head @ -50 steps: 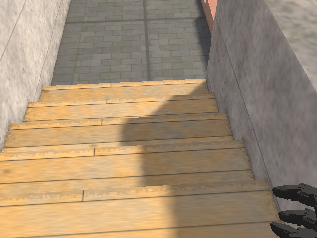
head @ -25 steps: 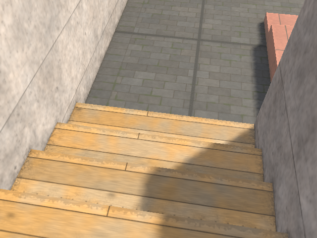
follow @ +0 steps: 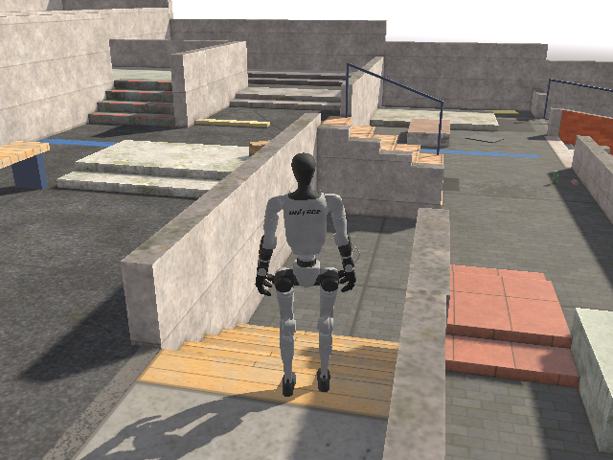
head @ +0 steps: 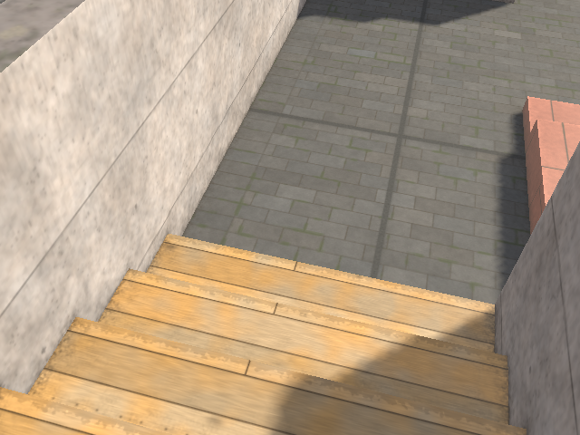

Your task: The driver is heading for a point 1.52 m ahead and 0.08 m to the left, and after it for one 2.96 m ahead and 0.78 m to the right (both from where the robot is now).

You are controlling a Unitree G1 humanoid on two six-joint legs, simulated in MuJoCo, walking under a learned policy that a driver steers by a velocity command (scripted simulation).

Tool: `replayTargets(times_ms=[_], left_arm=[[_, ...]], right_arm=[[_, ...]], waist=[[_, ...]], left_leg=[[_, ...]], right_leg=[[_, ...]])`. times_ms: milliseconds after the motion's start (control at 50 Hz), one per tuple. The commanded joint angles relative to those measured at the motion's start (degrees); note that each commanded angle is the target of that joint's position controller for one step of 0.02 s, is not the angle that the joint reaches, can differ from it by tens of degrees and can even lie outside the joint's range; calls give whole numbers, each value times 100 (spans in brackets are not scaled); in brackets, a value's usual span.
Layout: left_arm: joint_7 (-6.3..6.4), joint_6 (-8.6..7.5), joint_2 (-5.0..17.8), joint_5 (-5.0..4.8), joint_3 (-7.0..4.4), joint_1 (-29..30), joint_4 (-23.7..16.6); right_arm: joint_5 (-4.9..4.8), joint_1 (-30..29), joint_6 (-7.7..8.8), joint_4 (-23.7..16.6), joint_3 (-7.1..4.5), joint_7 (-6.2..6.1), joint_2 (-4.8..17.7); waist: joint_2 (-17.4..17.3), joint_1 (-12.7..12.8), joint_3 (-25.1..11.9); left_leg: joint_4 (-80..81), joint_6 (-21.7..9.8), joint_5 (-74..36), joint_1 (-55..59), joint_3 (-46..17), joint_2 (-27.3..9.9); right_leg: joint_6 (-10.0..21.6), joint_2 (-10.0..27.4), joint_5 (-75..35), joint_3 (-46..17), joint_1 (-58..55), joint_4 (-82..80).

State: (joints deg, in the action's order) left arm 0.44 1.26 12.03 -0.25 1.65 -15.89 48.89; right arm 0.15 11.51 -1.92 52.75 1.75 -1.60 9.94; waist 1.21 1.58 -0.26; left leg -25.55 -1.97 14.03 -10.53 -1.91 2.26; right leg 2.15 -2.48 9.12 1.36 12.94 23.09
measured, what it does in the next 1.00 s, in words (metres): lifts its right foot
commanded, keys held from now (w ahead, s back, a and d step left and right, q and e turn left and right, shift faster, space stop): shift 0.68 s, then w+shift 0.32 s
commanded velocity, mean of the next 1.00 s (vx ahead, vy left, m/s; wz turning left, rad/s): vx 0.15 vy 0.00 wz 0.01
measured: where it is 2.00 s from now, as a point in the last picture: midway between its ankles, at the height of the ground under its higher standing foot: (383, 387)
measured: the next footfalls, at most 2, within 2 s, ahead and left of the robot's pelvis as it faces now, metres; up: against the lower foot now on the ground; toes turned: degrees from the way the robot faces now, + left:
right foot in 1.10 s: +0.15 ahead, -0.14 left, +0.00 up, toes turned -5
right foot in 1.34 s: +0.34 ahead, -0.26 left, -0.15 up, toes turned -4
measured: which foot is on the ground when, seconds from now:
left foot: down 0.00-1.00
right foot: down 0.00-0.70, up 0.72-1.00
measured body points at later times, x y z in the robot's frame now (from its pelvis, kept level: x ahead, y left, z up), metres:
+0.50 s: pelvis +0.02 +0.03 +0.01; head +0.01 +0.04 +0.46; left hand +0.05 +0.26 -0.15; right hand +0.05 -0.21 -0.14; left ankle +0.00 +0.10 -0.74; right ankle +0.04 -0.09 -0.74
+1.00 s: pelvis +0.09 +0.01 +0.00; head +0.09 +0.00 +0.45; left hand +0.20 +0.27 -0.13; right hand +0.06 -0.26 -0.15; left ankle +0.00 +0.10 -0.74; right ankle +0.09 -0.11 -0.71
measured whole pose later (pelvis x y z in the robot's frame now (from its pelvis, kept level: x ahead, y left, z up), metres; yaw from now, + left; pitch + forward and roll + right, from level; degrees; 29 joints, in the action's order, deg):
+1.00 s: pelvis +0.09 +0.01 +0.00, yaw -1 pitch +3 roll +2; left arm -1.0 -0.7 14.8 2.3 -2.0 -11.3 56.0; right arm 1.4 22.9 3.9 59.9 -4.5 -0.8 14.1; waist 0.2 -2.7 -4.6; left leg -18.3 -4.8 18.3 -2.7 -0.7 5.4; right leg 1.2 3.5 13.6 1.9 25.3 47.3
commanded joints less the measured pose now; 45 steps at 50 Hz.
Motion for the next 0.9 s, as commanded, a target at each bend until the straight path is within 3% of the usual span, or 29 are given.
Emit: replayTargets(times_ms=[20,120,300,380,680,700,720,740,760,780,800,840,880,900], left_arm=[[4,64,518,17,-122,-167,3],[24,27,487,4,-83,27,308],[55,-7,451,13,-9,181,753],[48,-36,404,33,12,4,989],[101,-58,214,42,48,-231,1402],[99,-37,219,80,38,-340,1439],[92,-4,352,121,-41,-387,1414],[51,44,529,226,-128,-203,1332],[-4,60,497,336,-155,240,1136],[-6,19,452,311,-162,723,852],[-26,-50,389,266,-173,820,746],[-70,-194,426,239,-223,648,706],[-109,-259,518,180,-290,770,567],[-125,-267,500,161,-322,677,582]], right_arm=[[-56,-126,205,-163,-135,-41,638],[-31,145,224,101,-175,-48,642],[-14,379,220,471,-205,-64,670],[-13,421,239,543,-231,-46,703],[-19,678,253,835,-234,-59,502],[4,768,231,883,-272,-57,583],[3,841,187,852,-425,-33,948],[40,954,148,803,-556,7,1232],[64,971,142,721,-623,31,1250],[23,1120,149,783,-614,23,1059],[36,1147,210,770,-624,13,971],[35,1079,358,690,-692,6,1010],[-7,895,474,564,-709,17,971],[44,751,550,420,-719,36,998]], waist=[[-479,82,100],[-209,23,171],[-124,-49,114],[-72,-65,126],[-101,-108,169],[-256,-138,-48],[-545,-194,-35],[-699,-320,283],[-874,-504,753],[-561,-577,1099],[-335,-530,1072],[-361,-408,637],[-461,-369,458],[-439,-341,296]], left_leg=[[1201,-332,-491,-890,-772,-649],[1282,-320,-777,-499,-723,-627],[1335,-307,-885,-158,-615,-568],[1339,-356,-1192,-73,-638,-624],[1312,-348,-1399,63,-563,-581],[1495,-385,-240,125,-603,-525],[1630,-580,1558,90,-813,-493],[2004,-855,3076,-54,-1333,-840],[2283,-1165,3358,-294,-1874,-1338],[2339,-1363,2907,7,-2280,-1711],[2265,-1411,2264,438,-2240,-1797],[2056,-1435,1508,853,-1939,-1718],[1946,-1397,1033,689,-1584,-1493],[1810,-1418,665,399,-1317,-1333]], right_leg=[[-121,428,-215,-590,-1029,-267],[-169,521,-262,-634,-790,-391],[-221,588,-306,-642,-607,-431],[-230,617,-344,-627,-542,-447],[-255,654,-371,-602,-426,-408],[-216,484,152,-436,-487,-287],[-120,84,1225,-10,-269,327],[-72,-152,1775,304,355,967],[-66,42,1653,324,940,1778],[-20,409,1535,-30,1827,1982],[-34,565,1231,-165,2301,2114],[-37,681,989,-236,2306,2074],[-74,589,829,-94,1950,1908],[-143,478,596,92,1568,2190]])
